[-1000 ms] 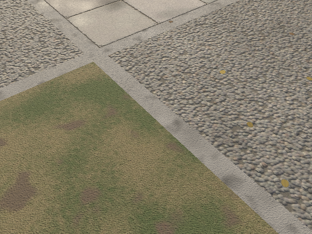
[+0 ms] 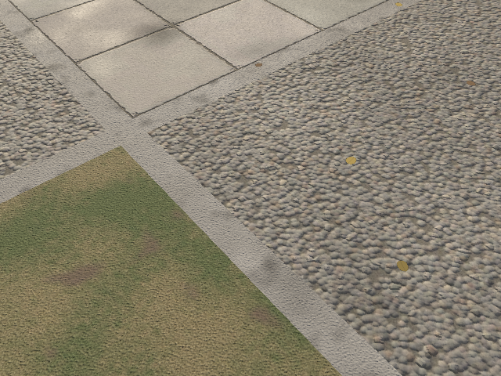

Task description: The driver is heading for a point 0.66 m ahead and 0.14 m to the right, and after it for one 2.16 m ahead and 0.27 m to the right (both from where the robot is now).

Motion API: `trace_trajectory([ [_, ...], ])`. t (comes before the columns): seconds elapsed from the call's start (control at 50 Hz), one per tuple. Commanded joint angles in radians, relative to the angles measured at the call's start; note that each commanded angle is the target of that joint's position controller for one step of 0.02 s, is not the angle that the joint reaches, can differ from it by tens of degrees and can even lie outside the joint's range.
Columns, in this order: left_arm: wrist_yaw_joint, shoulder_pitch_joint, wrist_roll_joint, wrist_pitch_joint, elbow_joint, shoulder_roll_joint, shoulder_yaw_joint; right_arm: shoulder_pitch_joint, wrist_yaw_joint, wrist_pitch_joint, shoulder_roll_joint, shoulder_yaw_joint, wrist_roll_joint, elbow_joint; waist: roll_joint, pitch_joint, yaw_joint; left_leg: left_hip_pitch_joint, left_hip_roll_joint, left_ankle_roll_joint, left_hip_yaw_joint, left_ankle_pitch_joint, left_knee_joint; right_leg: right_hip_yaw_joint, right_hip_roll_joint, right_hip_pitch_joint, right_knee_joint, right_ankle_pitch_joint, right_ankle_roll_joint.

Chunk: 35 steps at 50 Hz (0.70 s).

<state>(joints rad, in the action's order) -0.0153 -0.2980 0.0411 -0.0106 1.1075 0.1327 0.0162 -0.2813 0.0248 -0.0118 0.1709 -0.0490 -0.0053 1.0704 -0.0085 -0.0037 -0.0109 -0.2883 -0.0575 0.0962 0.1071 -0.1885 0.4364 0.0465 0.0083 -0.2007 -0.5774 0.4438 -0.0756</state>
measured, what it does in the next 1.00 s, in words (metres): walks ahead, turning right: right foot, then left foot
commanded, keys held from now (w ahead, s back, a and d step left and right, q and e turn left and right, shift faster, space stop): w+shift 0.38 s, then w+e+shift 0.62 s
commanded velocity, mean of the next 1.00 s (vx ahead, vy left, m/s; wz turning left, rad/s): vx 0.85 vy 0.00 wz -0.40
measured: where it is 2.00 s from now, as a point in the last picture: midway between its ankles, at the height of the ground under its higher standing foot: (337, 147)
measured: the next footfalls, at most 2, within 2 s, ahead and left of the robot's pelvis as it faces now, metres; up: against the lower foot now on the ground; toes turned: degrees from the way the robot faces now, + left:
right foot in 0.02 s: +0.02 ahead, -0.10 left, +0.00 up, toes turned -1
left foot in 0.46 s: +0.29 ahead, +0.18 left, +0.00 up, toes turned +4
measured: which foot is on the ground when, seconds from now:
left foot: down 0.00-0.02, up 0.04-0.44, down 0.46-0.92, up 0.94-1.00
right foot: up 0.00-0.00, down 0.02-0.48, up 0.50-0.90, down 0.92-1.00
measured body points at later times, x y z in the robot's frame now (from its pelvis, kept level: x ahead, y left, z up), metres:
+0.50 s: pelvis +0.19 +0.07 -0.01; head +0.22 +0.08 +0.44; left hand +0.09 +0.31 -0.16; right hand +0.42 -0.15 -0.10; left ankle +0.25 +0.18 -0.74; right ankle -0.01 -0.09 -0.70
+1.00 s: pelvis +0.58 +0.04 -0.04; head +0.61 +0.05 +0.41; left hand +0.79 +0.26 -0.17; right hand +0.53 -0.21 -0.17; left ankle +0.42 +0.23 -0.59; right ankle +0.64 +0.03 -0.74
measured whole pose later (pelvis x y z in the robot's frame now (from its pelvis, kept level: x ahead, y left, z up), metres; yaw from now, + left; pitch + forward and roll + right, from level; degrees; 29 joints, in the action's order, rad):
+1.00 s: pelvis +0.58 +0.04 -0.04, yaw -24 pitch -1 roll +0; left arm 0.03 -0.20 0.02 0.01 0.84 0.29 0.09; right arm -0.33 0.01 0.08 0.21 -0.04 0.03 0.90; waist 0.02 0.05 -0.04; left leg -0.18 0.03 -0.01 0.07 -0.37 1.43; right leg 0.15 -0.16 -0.44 -0.74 0.33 -0.24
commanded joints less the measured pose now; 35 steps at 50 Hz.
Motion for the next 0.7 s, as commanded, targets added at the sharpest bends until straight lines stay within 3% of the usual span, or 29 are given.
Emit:
trace_trajectory([
  [0.02, -0.002, -0.391, 0.012, 0.012, 0.079, 0.076, 0.016, 0.273, -0.006, 0.000, 0.083, -0.028, -0.014, -0.157, 0.144, 0.171, -0.188, -0.544, 0.096, -0.054, -0.124, -0.505, -0.031, -0.133, 0.089, 0.341, 0.341, 0.163, -0.090],
  [0.04, -0.014, -0.321, -0.020, 0.032, 0.054, 0.164, 0.039, 0.292, -0.011, 0.007, 0.016, -0.012, -0.022, -0.197, 0.396, 0.200, -0.138, -0.590, -0.011, -0.072, 0.001, -0.252, 0.311, -0.560, 0.360, 0.221, 0.545, 0.405, -0.148],
  [0.06, -0.027, -0.174, -0.024, 0.039, 0.013, 0.146, 0.039, 0.278, -0.026, 0.017, 0.069, -0.018, 0.028, -0.201, 0.212, 0.240, -0.049, -0.527, 0.069, -0.058, -0.121, -0.084, 0.422, -0.569, 0.364, 0.067, 0.572, 0.402, -0.144],
  [0.08, -0.029, -0.092, -0.026, 0.053, -0.024, 0.150, 0.041, 0.226, -0.047, 0.024, 0.076, -0.025, 0.032, -0.191, 0.157, 0.189, 0.005, -0.481, 0.070, -0.062, -0.139, -0.019, 0.453, -0.519, 0.332, 0.040, 0.562, 0.319, -0.121],
  [0.12, -0.020, -0.073, -0.030, 0.079, -0.048, 0.163, 0.051, 0.179, -0.070, 0.035, 0.101, -0.039, 0.045, -0.173, 0.075, 0.106, 0.031, -0.440, 0.070, -0.077, -0.112, 0.034, 0.506, -0.377, 0.263, 0.098, 0.538, 0.134, -0.089],
  [0.14, -0.016, -0.087, -0.030, 0.089, -0.052, 0.154, 0.052, 0.169, -0.074, 0.034, 0.088, -0.038, 0.046, -0.170, 0.083, 0.082, 0.027, -0.423, 0.074, -0.085, -0.094, 0.051, 0.515, -0.324, 0.235, 0.105, 0.529, 0.095, -0.080],
  [0.2, -0.007, -0.190, -0.026, 0.105, -0.037, 0.132, 0.053, 0.266, -0.070, 0.031, 0.067, -0.032, 0.037, -0.215, 0.116, 0.103, -0.025, -0.483, 0.098, -0.106, -0.076, 0.082, 0.465, -0.290, 0.229, 0.163, 0.534, 0.046, -0.100],
  [0.28, -0.004, -0.252, -0.021, 0.118, -0.046, 0.176, 0.068, 0.394, -0.073, 0.037, 0.083, -0.029, 0.032, -0.274, 0.132, 0.114, -0.086, -0.477, 0.117, -0.115, -0.051, 0.072, 0.306, -0.268, 0.251, 0.232, 0.553, 0.011, -0.121],
  [0.36, 0.003, -0.266, -0.015, 0.124, -0.044, 0.202, 0.079, 0.474, -0.084, 0.050, 0.106, -0.029, 0.031, -0.331, 0.153, 0.157, -0.115, -0.412, 0.120, -0.070, -0.018, 0.019, 0.176, -0.217, 0.274, 0.264, 0.552, -0.053, -0.125],
  [0.4, 0.008, -0.254, -0.016, 0.119, -0.039, 0.204, 0.081, 0.468, -0.087, 0.058, 0.109, -0.028, 0.039, -0.353, 0.161, 0.172, -0.099, -0.295, 0.102, -0.039, 0.003, -0.046, 0.118, -0.195, 0.280, 0.222, 0.510, -0.188, -0.130],
  [0.42, 0.011, -0.209, -0.018, 0.117, -0.048, 0.219, 0.082, 0.386, -0.082, 0.063, 0.117, -0.033, 0.038, -0.343, 0.164, 0.147, -0.044, -0.149, 0.069, -0.024, 0.016, -0.080, 0.089, -0.173, 0.273, 0.160, 0.436, -0.382, -0.126],
  [0.44, 0.015, -0.152, -0.023, 0.118, -0.062, 0.232, 0.084, 0.187, -0.069, 0.072, 0.139, -0.047, 0.036, -0.287, 0.124, 0.062, 0.060, 0.117, 0.031, -0.014, 0.023, -0.046, 0.059, -0.119, 0.237, 0.062, 0.243, -0.628, -0.112],
  [0.46, 0.020, -0.097, -0.025, 0.121, -0.087, 0.236, 0.083, -0.080, -0.047, 0.087, 0.203, -0.073, 0.044, -0.201, 0.040, -0.102, 0.175, 0.475, 0.066, 0.001, -0.033, -0.074, 0.079, -0.057, 0.151, -0.122, -0.061, -0.659, -0.089],
  [0.48, 0.028, -0.084, -0.043, 0.125, -0.150, 0.134, 0.058, -0.267, -0.028, 0.100, 0.346, -0.104, 0.077, -0.180, -0.244, -0.269, 0.236, 0.781, 0.388, 0.043, -0.454, -0.565, -0.056, -0.002, 0.029, -0.469, -0.488, -0.202, -0.044],
  [0.5, 0.026, -0.054, -0.053, 0.137, -0.175, 0.140, 0.067, -0.235, -0.030, 0.104, 0.344, -0.096, 0.074, -0.194, -0.252, -0.290, 0.205, 0.674, 0.491, 0.037, -0.802, -0.787, -0.253, -0.135, -0.044, -0.588, -0.692, 0.021, -0.072],
  [0.52, 0.025, -0.008, -0.053, 0.129, -0.186, 0.151, 0.074, -0.083, -0.031, 0.101, 0.278, -0.074, 0.075, -0.207, -0.160, -0.133, 0.121, 0.519, 0.476, 0.007, -0.673, -0.679, -0.231, -0.155, 0.030, -0.635, -0.790, -0.088, -0.086],
  [0.54, 0.035, -0.006, -0.046, 0.126, -0.181, 0.148, 0.072, -0.018, -0.037, 0.106, 0.204, -0.056, 0.061, -0.214, -0.068, -0.061, 0.084, 0.385, 0.438, -0.013, -0.525, -0.531, -0.230, -0.141, 0.082, -0.604, -0.770, -0.185, -0.083],
  [0.56, 0.043, -0.032, -0.039, 0.117, -0.167, 0.132, 0.074, 0.017, -0.040, 0.110, 0.167, -0.045, 0.051, -0.208, -0.061, -0.027, 0.042, 0.301, 0.394, -0.033, -0.403, -0.421, -0.256, -0.130, 0.108, -0.556, -0.732, -0.232, -0.074],
  [0.58, 0.052, -0.039, -0.019, 0.101, -0.169, 0.111, 0.072, 0.024, -0.037, 0.112, 0.132, -0.034, 0.041, -0.193, -0.093, 0.011, 0.016, 0.241, 0.353, -0.055, -0.296, -0.332, -0.273, -0.118, 0.126, -0.544, -0.725, -0.261, -0.064],
  [0.6, 0.063, -0.023, -0.014, 0.084, -0.184, 0.093, 0.069, 0.013, -0.036, 0.115, 0.102, -0.024, 0.036, -0.176, -0.119, 0.032, 0.004, 0.211, 0.339, -0.066, -0.222, -0.256, -0.280, -0.107, 0.137, -0.548, -0.734, -0.282, -0.056],
  [0.64, 0.078, 0.049, -0.020, 0.059, -0.225, 0.082, 0.065, -0.031, -0.035, 0.126, 0.081, -0.016, 0.026, -0.145, -0.082, 0.079, -0.002, 0.202, 0.315, -0.090, -0.104, -0.085, -0.297, -0.087, 0.136, -0.611, -0.751, -0.346, -0.045],
  [0.7, 0.090, 0.165, -0.029, 0.048, -0.283, 0.081, 0.051, -0.071, -0.036, 0.143, 0.084, -0.012, 0.029, -0.123, -0.055, 0.136, -0.004, 0.166, 0.268, -0.115, 0.060, 0.161, -0.334, -0.020, 0.104, -0.615, -0.630, -0.475, -0.051],
])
